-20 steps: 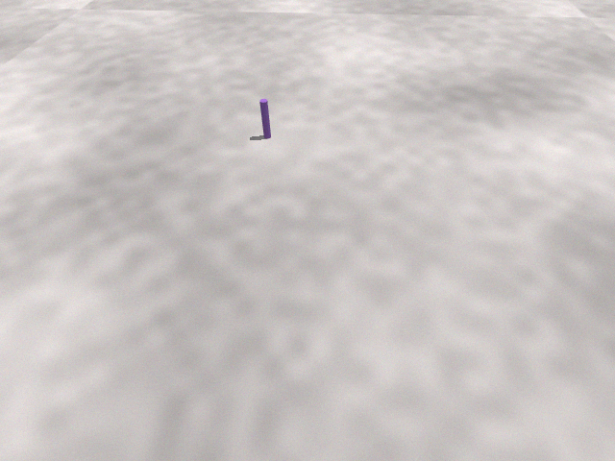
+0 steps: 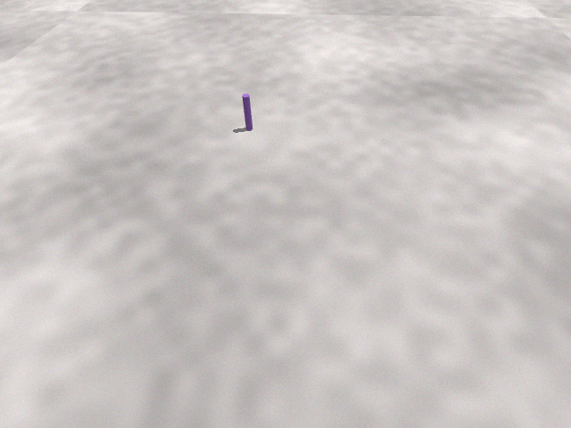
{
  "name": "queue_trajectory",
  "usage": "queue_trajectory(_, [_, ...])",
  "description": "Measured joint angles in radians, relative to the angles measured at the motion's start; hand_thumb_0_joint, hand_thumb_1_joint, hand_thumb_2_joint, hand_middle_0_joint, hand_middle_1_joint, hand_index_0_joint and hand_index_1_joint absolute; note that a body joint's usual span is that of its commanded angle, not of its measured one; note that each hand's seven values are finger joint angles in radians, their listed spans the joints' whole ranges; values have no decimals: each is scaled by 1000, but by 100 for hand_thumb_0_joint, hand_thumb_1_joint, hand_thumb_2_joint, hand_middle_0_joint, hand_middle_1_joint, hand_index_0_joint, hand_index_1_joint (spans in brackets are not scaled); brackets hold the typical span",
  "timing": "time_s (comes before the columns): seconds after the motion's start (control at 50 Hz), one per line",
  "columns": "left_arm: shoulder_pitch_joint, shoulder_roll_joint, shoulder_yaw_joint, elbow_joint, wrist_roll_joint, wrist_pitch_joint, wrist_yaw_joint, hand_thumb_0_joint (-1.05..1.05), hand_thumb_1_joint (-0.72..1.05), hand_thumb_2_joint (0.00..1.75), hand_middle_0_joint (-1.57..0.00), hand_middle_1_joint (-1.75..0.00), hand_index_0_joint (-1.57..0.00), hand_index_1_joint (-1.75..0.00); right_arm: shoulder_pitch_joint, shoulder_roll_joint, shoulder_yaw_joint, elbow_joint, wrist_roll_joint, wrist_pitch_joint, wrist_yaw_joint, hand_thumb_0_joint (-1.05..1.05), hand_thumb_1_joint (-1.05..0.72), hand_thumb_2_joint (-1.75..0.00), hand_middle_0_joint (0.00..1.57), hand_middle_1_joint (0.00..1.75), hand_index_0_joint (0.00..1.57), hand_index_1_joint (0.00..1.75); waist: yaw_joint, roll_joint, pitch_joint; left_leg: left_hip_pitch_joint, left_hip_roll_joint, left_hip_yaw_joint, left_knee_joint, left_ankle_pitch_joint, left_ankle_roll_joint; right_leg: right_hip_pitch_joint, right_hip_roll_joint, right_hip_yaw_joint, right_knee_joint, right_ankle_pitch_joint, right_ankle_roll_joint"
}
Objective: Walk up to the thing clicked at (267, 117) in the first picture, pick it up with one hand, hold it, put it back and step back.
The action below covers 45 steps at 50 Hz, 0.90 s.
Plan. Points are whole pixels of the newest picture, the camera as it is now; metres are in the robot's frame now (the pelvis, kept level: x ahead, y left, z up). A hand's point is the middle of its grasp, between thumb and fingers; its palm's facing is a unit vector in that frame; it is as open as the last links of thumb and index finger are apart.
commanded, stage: stand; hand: left
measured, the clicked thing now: (247, 112) +1.92 +0.22 -0.67
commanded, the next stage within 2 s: walk up in 0.72 s
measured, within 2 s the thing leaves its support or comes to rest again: neither
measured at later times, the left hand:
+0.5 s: hand out of the picture +0.07 +0.25 -0.16, palm faces -0.03 -0.94 -0.34, open 7.4 cm
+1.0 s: hand out of the picture +0.15 +0.26 -0.14, palm faces -0.04 -0.90 -0.43, open 7.4 cm
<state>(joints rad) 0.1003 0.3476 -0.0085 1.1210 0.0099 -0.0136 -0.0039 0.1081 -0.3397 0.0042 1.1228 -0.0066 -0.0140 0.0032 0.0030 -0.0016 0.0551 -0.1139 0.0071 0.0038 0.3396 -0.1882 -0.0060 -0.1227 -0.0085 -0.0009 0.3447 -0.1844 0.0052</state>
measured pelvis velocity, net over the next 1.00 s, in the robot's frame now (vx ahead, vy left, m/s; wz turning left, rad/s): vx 0.06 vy -0.04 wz -0.03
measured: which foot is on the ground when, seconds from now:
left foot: down 0.00-1.00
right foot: down 0.00-0.78, up 0.80-0.96, down 0.98-1.00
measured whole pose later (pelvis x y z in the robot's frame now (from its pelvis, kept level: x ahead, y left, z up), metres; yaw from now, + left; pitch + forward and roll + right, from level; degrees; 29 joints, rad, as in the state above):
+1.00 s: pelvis +0.06 -0.04 -0.02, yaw -2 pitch -2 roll +1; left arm 0.19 0.46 0.09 1.02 0.03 -0.06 -0.09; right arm 0.24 -0.43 -0.11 1.04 -0.04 -0.03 0.07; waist 0.00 0.03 0.03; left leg -0.10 0.06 0.01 0.53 -0.43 0.04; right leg -0.28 -0.06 -0.05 0.56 -0.26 -0.01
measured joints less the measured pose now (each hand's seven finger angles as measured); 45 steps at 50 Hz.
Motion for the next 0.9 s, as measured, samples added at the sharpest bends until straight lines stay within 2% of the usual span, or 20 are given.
queue_trajectory(0.72, [15, 1, -2, -2, 2, -1, 1, 0, 91, 89, -20, -30, -21, -30, 9, -3, -1, 2, 0, 2, 1, 1, -91, -90, 20, 30, 20, 30, -1, -1, -4, 6, -2, -2, -14, 2, 2, 8, -2, -2, -17, 2, 2])
queue_trajectory(0.74, [20, 3, 8, -10, 7, -2, -10, 0, 91, 89, -20, -30, -21, -30, 16, -3, -12, -6, -5, 0, 10, 1, -91, -90, 20, 30, 20, 30, -1, -2, -8, -5, -3, -2, 9, -36, 12, -3, -2, -3, 7, -35, -5])
queue_trajectory(0.78, [45, 14, 31, -32, 19, -9, -37, 0, 91, 89, -20, -30, -21, -30, 44, -7, -36, -30, -17, -13, 34, 1, -91, -90, 20, 30, 20, 30, 3, -9, -32, -30, -9, 3, 71, -150, 38, -46, -7, 1, 107, -180, -26])
queue_trajectory(0.8, [57, 23, 40, -41, 23, -9, -47, 0, 91, 89, -20, -30, -21, -30, 57, -11, -46, -41, -21, -18, 43, 1, -91, -90, 20, 30, 20, 30, 6, -14, -45, -37, -12, 9, 87, -175, 46, -73, -11, 2, 160, -234, -32])
queue_trajectory(0.86, [70, 52, 61, -58, 27, -3, -64, 1, 91, 89, -20, -30, -21, -30, 80, -30, -75, -71, -26, -36, 55, 1, -90, -90, 20, 30, 21, 30, 2, -10, -47, -27, -3, 21, 75, -102, 52, -159, -19, -12, 328, -260, -34])
queue_trajectory(0.9, [69, 77, 70, -67, 26, -6, -75, 1, 91, 89, -20, -30, -21, -30, 95, -41, -87, -82, -28, -41, 58, 1, -90, -90, 21, 30, 21, 30, -5, -12, -37, -3, 3, 24, 58, -89, 45, -195, -37, -11, 353, -280, -34])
